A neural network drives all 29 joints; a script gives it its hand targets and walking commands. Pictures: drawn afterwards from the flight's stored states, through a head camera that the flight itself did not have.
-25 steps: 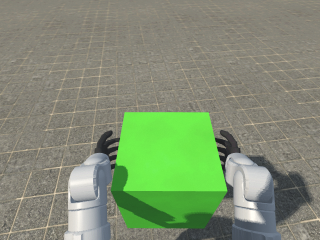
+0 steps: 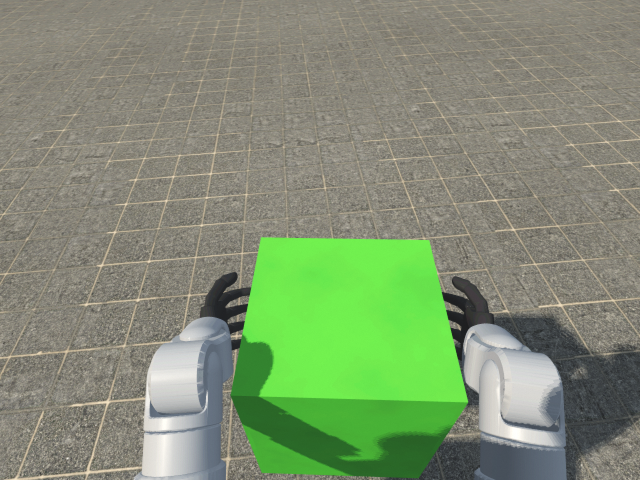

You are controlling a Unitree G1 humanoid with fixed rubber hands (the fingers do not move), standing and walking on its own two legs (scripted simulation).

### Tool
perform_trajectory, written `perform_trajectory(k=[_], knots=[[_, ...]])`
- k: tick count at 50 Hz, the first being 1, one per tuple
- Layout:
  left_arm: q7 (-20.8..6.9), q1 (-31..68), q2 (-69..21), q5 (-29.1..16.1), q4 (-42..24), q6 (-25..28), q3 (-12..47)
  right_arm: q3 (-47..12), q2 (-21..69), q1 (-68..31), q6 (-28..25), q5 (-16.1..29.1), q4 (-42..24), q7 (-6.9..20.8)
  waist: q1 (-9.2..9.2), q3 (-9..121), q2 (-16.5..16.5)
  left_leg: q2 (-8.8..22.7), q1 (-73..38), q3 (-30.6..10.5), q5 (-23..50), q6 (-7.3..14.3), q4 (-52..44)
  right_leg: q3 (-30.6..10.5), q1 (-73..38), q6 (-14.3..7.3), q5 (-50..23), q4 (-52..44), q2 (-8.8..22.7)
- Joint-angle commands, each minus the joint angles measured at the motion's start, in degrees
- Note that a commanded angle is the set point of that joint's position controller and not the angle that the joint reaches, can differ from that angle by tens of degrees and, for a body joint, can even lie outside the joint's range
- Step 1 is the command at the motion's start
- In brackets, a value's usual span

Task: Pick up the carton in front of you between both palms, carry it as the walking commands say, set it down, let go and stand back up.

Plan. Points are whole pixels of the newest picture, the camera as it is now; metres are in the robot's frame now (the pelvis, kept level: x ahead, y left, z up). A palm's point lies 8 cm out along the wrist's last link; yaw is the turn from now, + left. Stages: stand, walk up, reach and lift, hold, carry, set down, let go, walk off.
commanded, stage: carry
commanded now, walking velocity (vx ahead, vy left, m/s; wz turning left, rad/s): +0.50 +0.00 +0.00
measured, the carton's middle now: (342, 361) +0.27 +0.00 +0.00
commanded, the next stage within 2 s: none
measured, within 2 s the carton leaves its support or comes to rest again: neither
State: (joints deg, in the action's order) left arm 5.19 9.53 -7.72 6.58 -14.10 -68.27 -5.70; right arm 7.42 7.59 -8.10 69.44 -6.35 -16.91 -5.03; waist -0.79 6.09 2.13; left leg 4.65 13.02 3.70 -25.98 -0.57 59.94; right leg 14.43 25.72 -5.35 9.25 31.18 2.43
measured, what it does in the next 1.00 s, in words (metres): walks ahead: left foot, then right foot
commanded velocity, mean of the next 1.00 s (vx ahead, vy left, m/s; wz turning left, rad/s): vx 0.26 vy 0.00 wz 0.00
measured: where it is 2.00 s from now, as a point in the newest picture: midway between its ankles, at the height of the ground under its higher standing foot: (329, 378)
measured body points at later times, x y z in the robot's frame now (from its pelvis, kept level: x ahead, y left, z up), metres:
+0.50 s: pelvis +0.32 +0.05 +0.01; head +0.32 +0.06 +0.46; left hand +0.61 +0.18 +0.08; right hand +0.59 -0.12 +0.09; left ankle +0.39 +0.12 -0.72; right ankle +0.16 -0.07 -0.64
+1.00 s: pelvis +0.58 +0.01 +0.01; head +0.60 -0.01 +0.46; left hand +0.86 +0.15 +0.08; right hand +0.85 -0.15 +0.07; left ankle +0.53 +0.13 -0.72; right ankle +0.63 -0.07 -0.72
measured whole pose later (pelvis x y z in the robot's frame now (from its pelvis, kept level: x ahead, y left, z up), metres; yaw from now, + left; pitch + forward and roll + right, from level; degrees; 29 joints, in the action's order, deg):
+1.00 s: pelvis +0.58 +0.01 +0.01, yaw -1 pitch +3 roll +0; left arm 5.0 9.9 -7.8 6.2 -17.7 -68.2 -6.4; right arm 6.7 7.7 -9.4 69.5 -6.9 -19.5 -4.5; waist -0.3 1.4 2.4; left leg 3.8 12.5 5.9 -21.5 -1.8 28.5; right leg 13.3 19.7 -4.2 7.3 23.6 1.6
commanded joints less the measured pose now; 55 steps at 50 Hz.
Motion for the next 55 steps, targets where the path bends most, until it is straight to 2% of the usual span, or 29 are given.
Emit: perform_trajectory(k=[1, 3, 7, 11, 16, 18, 19, 20, 21, 22, 23, 24, 25, 26, 28, 32, 35, 37, 40, 41, 42, 43, 44, 46, 48, 50, 52, 53, 55], knots=[[-15.73, 25.35, -55.40, -23.99, -6.06, 0.68, 40.53, -43.57, 54.05, -28.54, -1.25, 23.37, -4.67, 15.27, -0.12, 16.33, -4.96, 2.55, 24.74, -4.31, 5.25, 2.02, 11.81, -28.19, -31.96, -4.63, -8.73, -16.58, 18.91], [-15.93, 26.56, -56.59, -24.75, -7.67, 1.46, 41.24, -44.08, 56.23, -27.81, -2.32, 23.34, -4.76, 15.03, 0.23, 15.75, -5.98, 3.22, 20.62, -2.75, 9.77, 1.55, 4.09, -20.60, -26.33, -1.53, -2.88, -19.66, 16.38], [-16.51, 23.22, -54.81, -25.18, -8.44, 1.89, 41.58, -44.24, 56.05, -23.79, -3.41, 21.53, -4.80, 14.02, 0.18, 12.99, -9.60, 2.71, 21.12, 1.26, 13.93, -0.41, -10.26, -14.08, -25.34, -2.17, 0.27, -23.51, 14.49], [-16.27, 22.56, -51.33, -25.01, -10.54, 1.24, 41.12, -44.35, 53.21, -23.68, -2.77, 21.73, -7.42, 13.43, -0.02, 8.98, -9.62, 1.26, 20.61, 4.99, 20.07, -0.76, -23.85, -9.48, -27.04, -1.41, -7.00, -22.80, 12.42], [-15.09, 21.42, -46.95, -23.14, -10.12, -1.10, 39.49, -43.11, 48.37, -24.16, 0.05, 22.40, -8.09, 13.62, -0.32, 5.15, -10.90, 0.19, 17.26, 7.54, 23.42, 0.64, -31.53, -6.98, -29.55, -0.07, -12.38, -19.74, 12.09], [-14.79, 22.30, -45.93, -22.74, -9.43, -2.01, 39.19, -42.11, 47.07, -24.33, 1.00, 22.50, -7.20, 13.84, 0.28, 5.76, -10.17, -1.47, 10.10, 10.37, 21.19, 1.46, -34.73, -4.78, -28.60, 1.27, -16.69, -13.11, 11.31], [-14.68, 22.92, -45.48, -22.63, -9.39, -2.41, 39.21, -41.39, 46.47, -23.97, 1.35, 22.49, -6.33, 13.94, 0.96, 8.24, -7.84, -3.87, 0.79, 12.71, 18.24, 1.58, -35.66, -1.92, -25.26, 2.59, -19.66, -4.76, 9.02], [-14.55, 23.47, -44.65, -22.52, -9.22, -2.83, 39.08, -40.74, 46.01, -23.57, 1.63, 22.39, -5.36, 14.05, 1.97, 11.80, -4.19, -0.50, -11.51, 7.82, 15.76, 1.92, -35.40, -1.05, -17.29, 4.25, -15.41, 5.90, 7.27], [-14.38, 25.34, -44.98, -23.24, -10.51, -3.57, 39.93, -39.74, 45.12, -23.81, 1.36, 21.47, -3.80, 14.27, 2.75, 16.72, 9.90, 14.48, -25.44, -16.97, 7.29, 9.39, -40.64, -2.28, -0.50, 7.67, -3.88, 24.22, 1.76], [-14.55, 26.80, -45.32, -23.52, -10.68, -3.80, 40.26, -39.82, 46.89, -23.07, 1.17, 21.75, -2.18, 14.33, 2.75, 17.19, 18.95, 19.95, -29.57, -31.64, 14.00, 13.29, -47.88, -6.16, 11.54, 7.61, 17.87, 35.06, -2.92], [-14.72, 27.63, -47.70, -23.85, -9.39, -3.49, 40.60, -39.81, 48.69, -24.45, 1.03, 22.55, -3.49, 14.44, 2.32, 16.32, 13.26, 19.94, -28.53, -26.78, 21.51, 13.01, -46.27, -11.50, 14.85, 6.05, 19.20, 41.30, 0.33], [-14.97, 28.09, -49.44, -24.06, -9.00, -2.90, 40.75, -40.33, 51.16, -25.44, 0.72, 23.03, -3.86, 14.58, 2.34, 16.79, 7.72, 18.60, -25.86, -21.93, 26.42, 12.20, -44.50, -13.28, 15.03, 4.77, 17.28, 42.55, 2.54], [-15.09, 28.29, -51.22, -24.14, -8.79, -2.22, 40.98, -41.03, 53.00, -26.68, 0.25, 23.34, -4.60, 14.74, 2.03, 15.83, 2.40, 17.42, -21.64, -16.75, 28.16, 9.96, -44.76, -14.24, 13.63, 4.30, 13.32, 39.07, 4.75], [-15.05, 28.36, -52.44, -24.06, -9.06, -1.53, 41.28, -41.65, 54.33, -27.73, -0.28, 23.80, -5.29, 14.91, 1.66, 15.45, 1.52, 16.21, -18.22, -12.67, 26.19, 7.97, -46.35, -14.55, 11.42, 4.28, 9.91, 34.59, 5.95], [-14.71, 27.67, -54.61, -23.80, -8.84, -0.57, 41.78, -42.22, 55.27, -28.38, -0.97, 24.44, -6.16, 15.16, 1.49, 14.67, 4.02, 14.16, -15.32, -6.41, 26.14, 6.74, -48.40, -11.93, 8.62, 4.93, 6.49, 28.80, 4.95], [-13.53, 24.32, -53.94, -22.43, -10.11, 0.49, 41.99, -42.41, 53.38, -26.24, -1.31, 24.93, -8.26, 15.65, 1.20, 12.83, 6.05, 11.07, -16.29, 2.93, 44.02, 6.63, -45.95, -7.21, 7.23, 6.57, 2.91, 14.34, 2.25], [-13.15, 23.91, -52.16, -22.61, -11.85, -0.23, 42.10, -41.46, 50.95, -23.85, -0.78, 24.01, -8.70, 15.41, 1.55, 11.00, 8.42, 9.32, -16.42, 7.12, 53.02, 5.52, -43.78, -3.92, 4.13, 6.62, -3.44, 4.33, -0.10], [-13.45, 23.31, -50.75, -22.93, -11.78, -1.05, 42.00, -40.71, 49.64, -22.01, -0.28, 22.73, -7.83, 15.07, 1.87, 11.01, 8.54, 8.45, -17.00, 8.61, 53.51, 4.51, -41.01, -2.41, 0.49, 6.65, -9.17, -0.58, -1.12], [-14.35, 22.33, -49.27, -22.89, -10.49, -1.93, 41.29, -40.51, 48.33, -21.72, 0.41, 21.53, -6.61, 14.83, 0.75, 10.72, 4.13, 5.28, -10.88, 11.14, 45.87, 0.40, -30.19, -0.29, -15.18, 6.53, -22.28, -13.82, -1.99], [-14.66, 22.70, -48.47, -22.84, -9.86, -2.29, 40.68, -40.37, 47.71, -21.83, 0.56, 21.36, -5.93, 14.80, 0.79, 12.44, 1.74, 4.36, -5.17, 10.03, 36.67, -1.72, -26.03, -5.32, -24.18, 6.24, -34.29, -12.02, 3.85], [-14.93, 22.81, -48.01, -22.33, -8.42, -2.44, 39.92, -41.06, 47.50, -23.78, 1.03, 21.71, -6.13, 14.68, 0.16, 17.13, -7.86, 1.71, 2.85, 7.34, 15.15, -3.22, -16.94, -15.71, -35.89, 1.17, -60.57, -4.55, 14.81], [-15.14, 20.78, -48.57, -22.14, -5.84, -2.10, 39.09, -41.87, 47.88, -23.94, 1.46, 22.01, -6.07, 14.61, -0.56, 21.68, -13.62, -1.01, 9.83, 3.01, -5.50, -3.48, -12.28, -22.59, -43.54, -5.25, -66.63, -4.27, 20.13], [-15.33, 19.76, -50.00, -22.21, -5.22, -1.49, 38.72, -42.21, 48.71, -24.03, 1.28, 22.02, -6.17, 14.71, -0.21, 21.72, -13.06, -0.45, 10.12, -0.12, -9.18, -2.67, -12.90, -23.35, -40.38, -6.16, -58.54, -7.69, 20.14], [-15.61, 22.42, -53.53, -22.81, -6.52, -0.49, 38.92, -43.56, 52.20, -27.66, 0.24, 22.89, -6.94, 14.95, 0.52, 19.88, -10.99, 0.50, 7.13, -1.26, -9.54, -0.89, -24.99, -19.21, -34.29, -3.36, -40.74, -11.03, 16.96], [-15.74, 24.17, -55.38, -23.72, -7.93, 0.16, 39.49, -44.22, 54.50, -29.06, -0.80, 23.54, -7.84, 14.83, 0.54, 20.39, -10.99, -0.70, 0.57, 1.27, 1.02, -0.87, -33.16, -14.81, -29.64, -0.69, -29.18, -11.57, 13.83], [-15.70, 23.73, -55.35, -23.72, -8.99, 0.68, 39.96, -44.54, 55.02, -27.82, -1.41, 23.55, -8.54, 14.65, 0.71, 21.44, -8.54, 0.61, -5.28, 2.14, 13.80, -1.39, -38.81, -10.74, -26.22, 1.02, -21.50, -10.49, 11.51], [-15.68, 24.01, -54.81, -23.63, -9.65, 0.71, 40.37, -44.45, 54.36, -27.85, -1.34, 23.30, -9.22, 14.54, 0.63, 19.91, -4.63, 4.60, -5.92, 0.06, 23.19, -1.70, -37.30, -8.55, -24.75, 2.63, -22.04, -7.06, 9.13], [-15.64, 23.58, -54.05, -23.57, -9.81, 0.53, 40.43, -44.27, 53.90, -26.92, -1.21, 22.93, -8.43, 14.56, 0.60, 18.56, -2.58, 5.54, -5.29, -0.06, 28.10, -1.40, -34.73, -8.46, -23.98, 2.97, -25.76, -5.69, 8.57], [-15.47, 21.05, -52.57, -22.51, -8.00, 0.18, 40.24, -43.65, 52.63, -23.42, -0.92, 22.16, -6.12, 14.77, 0.74, 17.54, -2.11, 5.55, -4.82, 0.36, 33.70, -1.30, -33.05, -8.77, -23.13, 3.14, -31.84, -2.48, 8.63]])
